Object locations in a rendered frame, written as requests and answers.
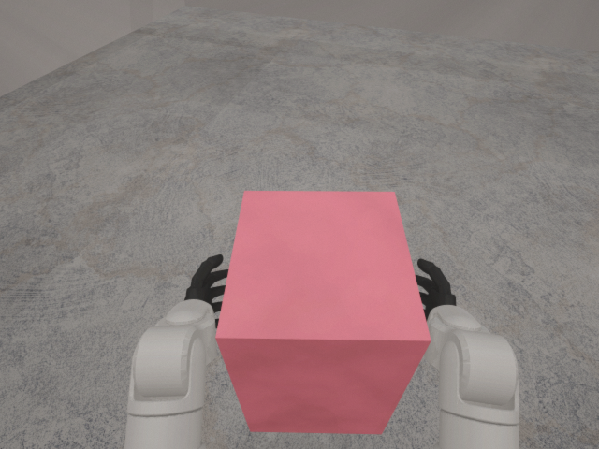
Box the left robot hand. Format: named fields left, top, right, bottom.
left=184, top=254, right=228, bottom=329

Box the carton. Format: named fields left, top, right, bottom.
left=215, top=191, right=431, bottom=434

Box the robot left forearm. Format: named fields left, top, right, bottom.
left=124, top=299, right=217, bottom=449

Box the right robot hand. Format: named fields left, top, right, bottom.
left=416, top=259, right=457, bottom=321

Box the robot right forearm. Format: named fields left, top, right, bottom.
left=424, top=305, right=519, bottom=449

